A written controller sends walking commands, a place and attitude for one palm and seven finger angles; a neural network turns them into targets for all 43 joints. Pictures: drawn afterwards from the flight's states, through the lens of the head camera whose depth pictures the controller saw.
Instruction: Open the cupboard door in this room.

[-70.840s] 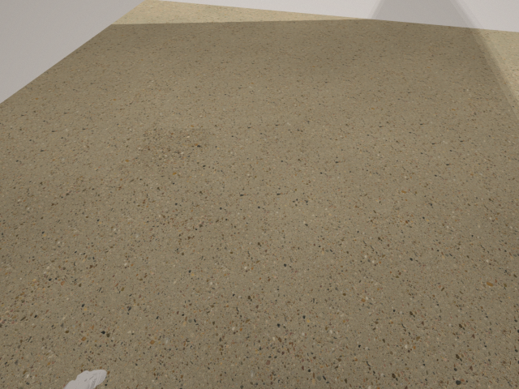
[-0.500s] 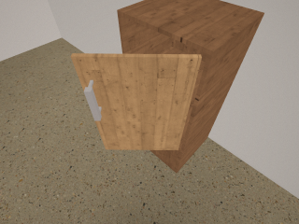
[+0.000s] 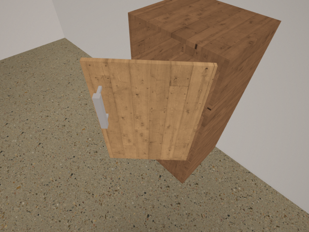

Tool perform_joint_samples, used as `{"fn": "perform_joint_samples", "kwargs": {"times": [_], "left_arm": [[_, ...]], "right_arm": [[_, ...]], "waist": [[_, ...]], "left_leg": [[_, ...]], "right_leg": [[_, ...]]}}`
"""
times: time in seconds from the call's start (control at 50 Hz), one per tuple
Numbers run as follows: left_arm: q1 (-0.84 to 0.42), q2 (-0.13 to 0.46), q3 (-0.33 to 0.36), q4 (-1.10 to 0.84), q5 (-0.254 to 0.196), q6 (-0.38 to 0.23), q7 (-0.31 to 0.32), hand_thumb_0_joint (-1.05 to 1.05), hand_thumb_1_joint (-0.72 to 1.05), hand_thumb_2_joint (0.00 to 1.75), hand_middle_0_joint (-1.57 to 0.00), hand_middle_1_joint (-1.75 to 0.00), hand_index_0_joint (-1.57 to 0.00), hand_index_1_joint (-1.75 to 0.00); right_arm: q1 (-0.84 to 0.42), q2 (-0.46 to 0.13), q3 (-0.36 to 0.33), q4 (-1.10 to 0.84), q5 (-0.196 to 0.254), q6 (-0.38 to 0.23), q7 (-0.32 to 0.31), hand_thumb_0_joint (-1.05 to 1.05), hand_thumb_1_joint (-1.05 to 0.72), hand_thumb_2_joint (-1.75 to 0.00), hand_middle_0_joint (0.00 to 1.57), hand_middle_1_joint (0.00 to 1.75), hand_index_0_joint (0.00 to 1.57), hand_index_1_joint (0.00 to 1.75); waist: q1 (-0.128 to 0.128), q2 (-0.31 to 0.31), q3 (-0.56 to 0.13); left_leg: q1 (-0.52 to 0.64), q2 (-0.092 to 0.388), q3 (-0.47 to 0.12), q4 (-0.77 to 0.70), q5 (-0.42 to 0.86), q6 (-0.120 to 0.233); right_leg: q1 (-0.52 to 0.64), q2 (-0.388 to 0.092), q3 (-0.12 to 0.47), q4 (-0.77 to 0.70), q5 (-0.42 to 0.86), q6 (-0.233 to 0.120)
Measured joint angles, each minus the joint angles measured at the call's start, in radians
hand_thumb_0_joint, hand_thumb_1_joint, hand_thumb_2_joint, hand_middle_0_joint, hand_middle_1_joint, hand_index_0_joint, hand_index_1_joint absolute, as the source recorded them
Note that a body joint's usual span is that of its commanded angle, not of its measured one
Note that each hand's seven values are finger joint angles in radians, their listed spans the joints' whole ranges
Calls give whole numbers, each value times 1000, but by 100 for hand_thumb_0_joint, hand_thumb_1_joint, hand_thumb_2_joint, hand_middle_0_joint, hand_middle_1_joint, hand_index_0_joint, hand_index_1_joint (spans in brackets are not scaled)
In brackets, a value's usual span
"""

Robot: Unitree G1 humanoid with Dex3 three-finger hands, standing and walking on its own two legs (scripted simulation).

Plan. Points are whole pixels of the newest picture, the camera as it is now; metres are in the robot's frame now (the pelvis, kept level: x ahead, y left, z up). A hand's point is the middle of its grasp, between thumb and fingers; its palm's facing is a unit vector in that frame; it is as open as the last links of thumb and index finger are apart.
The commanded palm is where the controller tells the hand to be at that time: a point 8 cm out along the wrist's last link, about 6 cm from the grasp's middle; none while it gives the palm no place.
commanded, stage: raise the hand with hooked fingers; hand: left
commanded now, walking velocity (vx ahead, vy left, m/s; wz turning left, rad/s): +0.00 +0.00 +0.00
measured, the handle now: (102, 107) +0.50 +0.22 -0.01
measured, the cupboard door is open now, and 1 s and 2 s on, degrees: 43 43 43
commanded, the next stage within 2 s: none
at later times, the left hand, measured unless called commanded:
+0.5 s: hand out of the picture +0.12 +0.20 -0.06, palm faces +0.13 -0.99 -0.03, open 9.1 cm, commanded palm +0.12 +0.26 -0.05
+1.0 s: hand (62, 205) +0.18 +0.24 -0.03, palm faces +0.04 -1.00 -0.04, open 12.1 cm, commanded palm +0.16 +0.30 -0.02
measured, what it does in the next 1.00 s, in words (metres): lowers itself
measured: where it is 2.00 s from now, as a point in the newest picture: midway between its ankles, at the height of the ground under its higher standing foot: outside the picture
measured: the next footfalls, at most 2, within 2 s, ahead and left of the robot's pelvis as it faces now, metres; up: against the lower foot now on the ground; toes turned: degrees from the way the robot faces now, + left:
none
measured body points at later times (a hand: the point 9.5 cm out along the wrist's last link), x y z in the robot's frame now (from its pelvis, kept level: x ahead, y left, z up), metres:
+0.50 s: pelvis -0.07 -0.01 -0.10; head -0.02 +0.00 +0.35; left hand +0.11 +0.25 -0.06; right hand +0.17 -0.24 -0.14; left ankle -0.04 +0.11 -0.74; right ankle -0.04 -0.09 -0.74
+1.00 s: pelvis -0.06 +0.01 -0.07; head +0.01 +0.02 +0.38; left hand +0.17 +0.30 -0.03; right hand +0.10 -0.24 -0.15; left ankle -0.04 +0.11 -0.74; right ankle -0.04 -0.09 -0.74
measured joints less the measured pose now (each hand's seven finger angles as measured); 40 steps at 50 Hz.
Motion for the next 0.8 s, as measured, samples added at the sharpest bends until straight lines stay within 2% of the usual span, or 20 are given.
{"fn": "perform_joint_samples", "kwargs": {"times": [0.02, 0.04, 0.06, 0.08, 0.12, 0.16, 0.2, 0.28, 0.32, 0.38, 0.44, 0.52, 0.58, 0.64, 0.72, 0.8], "left_arm": [[-2, -3, 0, -1, 2, -5, 9, 0, 90, 90, -20, -30, -20, -30], [43, -7, 17, -160, -41, 55, 9, 0, 90, 90, -20, -30, -20, -30], [99, -10, 31, -352, -67, 67, 16, 1, 90, 90, -20, -30, -20, -30], [146, -10, 31, -520, -89, 48, 33, 1, 90, 90, -20, -31, -20, -30], [178, -19, 37, -751, -127, -7, 50, 1, 88, 89, -20, -32, -20, -31], [140, -34, 69, -857, -154, -103, 21, 1, 86, 88, -20, -33, -20, -32], [90, -47, 109, -885, -183, -234, -45, 1, 83, 87, -20, -35, -20, -34], [45, -42, 151, -876, -236, -506, -248, 0, 76, 84, -20, -39, -21, -39], [45, -31, 160, -860, -254, -558, -332, 0, 72, 82, -21, -42, -21, -41], [72, -17, 168, -855, -282, -524, -376, 0, 65, 79, -22, -46, -22, -46], [97, -4, 181, -887, -289, -484, -342, 0, 58, 76, -22, -51, -23, -50], [98, 28, 189, -968, -288, -487, -314, 1, 49, 73, -23, -57, -23, -56], [44, 62, 196, -972, -300, -476, -347, 1, 42, 70, -23, -61, -24, -60], [-22, 91, 215, -935, -314, -410, -387, 1, 35, 67, -24, -66, -24, -65], [-53, 103, 257, -892, -335, -334, -399, 1, 25, 63, -25, -72, -25, -71], [-38, 97, 286, -889, -340, -340, -386, 0, 16, 59, -25, -77, -25, -77]], "right_arm": [[0, -3, -2, -7, 2, 2, 2, 1, -91, -89, 20, 30, 20, 30], [17, -9, -2, -54, 18, -7, -1, 1, -91, -89, 20, 30, 20, 30], [45, -13, -3, -105, 25, -49, -13, 1, -91, -89, 20, 30, 20, 30], [70, -17, -6, -151, 32, -97, -23, 1, -91, -89, 20, 30, 20, 30], [93, -28, -20, -227, 37, -169, -26, 1, -91, -89, 20, 30, 20, 30], [82, -42, -34, -292, 25, -202, -17, 1, -91, -89, 20, 30, 20, 30], [45, -54, -45, -344, 16, -212, -2, 1, -90, -89, 20, 30, 20, 30], [-32, -70, -67, -449, 13, -221, 29, 1, -90, -89, 20, 30, 20, 30], [-60, -87, -77, -506, 21, -216, 34, 1, -90, -89, 20, 30, 20, 30], [-81, -112, -83, -579, 38, -202, 20, 1, -90, -89, 20, 30, 20, 30], [-83, -116, -78, -615, 46, -200, -3, 1, -90, -89, 20, 30, 20, 30], [-60, -93, -40, -607, 48, -208, -32, 1, -91, -89, 20, 30, 20, 30], [-39, -70, 0, -577, 52, -213, -43, 1, -90, -89, 20, 30, 20, 30], [-11, -49, 26, -550, 54, -209, -46, 1, -90, -89, 20, 30, 20, 30], [34, -37, 29, -526, 51, -201, -42, 2, -90, -89, 20, 30, 20, 30], [74, -53, 9, -514, 45, -205, -35, 2, -90, -89, 20, 30, 21, 30]], "waist": [[0, 7, 0], [-2, 12, 5], [5, 12, 8], [8, 11, 1], [-13, 18, -20], [-31, 30, -53], [-36, 36, -89], [-23, 4, -149], [-11, -8, -159], [10, -10, -166], [27, -3, -158], [36, 13, -143], [27, 27, -135], [9, 41, -130], [-17, 50, -130], [-29, 54, -133]], "left_leg": [[-18, 4, -2, 23, -4, -1], [-29, 5, -2, 36, -10, 1], [-28, -2, 1, 31, -13, 5], [-31, -14, 4, 25, -8, 8], [-65, -38, -11, 46, -3, 13], [-154, -45, -27, 125, -23, 18], [-264, -35, -26, 222, -55, 16], [-492, -13, -10, 441, -128, 11], [-586, -5, -10, 544, -162, 7], [-687, 2, -24, 660, -190, 4], [-744, 9, -51, 732, -216, -4], [-770, 18, -90, 760, -218, -10], [-775, 22, -110, 755, -209, -13], [-767, 25, -113, 732, -198, -12], [-731, 26, -95, 682, -184, -5], [-699, 23, -73, 640, -177, 6]], "right_leg": [[-7, 3, -2, 1, 2, 3], [-16, 2, -3, 10, 1, 5], [-30, -4, 1, 32, -4, 5], [-52, -17, 2, 66, -14, 6], [-91, -44, -10, 123, -40, 11], [-157, -56, -25, 172, -72, 15], [-263, -52, -25, 256, -91, 11], [-499, -45, -10, 474, -154, -5], [-592, -43, -10, 574, -187, -12], [-686, -42, -22, 684, -221, -23], [-725, -38, -48, 733, -240, -28], [-725, -28, -86, 730, -236, -36], [-717, -21, -105, 707, -223, -37], [-705, -16, -107, 676, -206, -36], [-677, -12, -89, 627, -185, -28], [-654, -14, -67, 591, -173, -16]]}}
